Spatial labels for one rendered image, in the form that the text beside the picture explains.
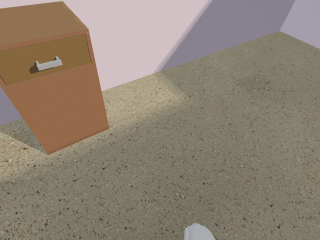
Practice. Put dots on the cabinet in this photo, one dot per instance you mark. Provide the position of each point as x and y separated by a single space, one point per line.
64 107

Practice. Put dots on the right robot thigh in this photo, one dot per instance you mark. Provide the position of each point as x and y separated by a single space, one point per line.
197 232

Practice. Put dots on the drawer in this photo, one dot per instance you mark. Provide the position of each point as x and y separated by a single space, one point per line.
19 64

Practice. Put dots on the handle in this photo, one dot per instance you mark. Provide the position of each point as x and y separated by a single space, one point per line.
49 64

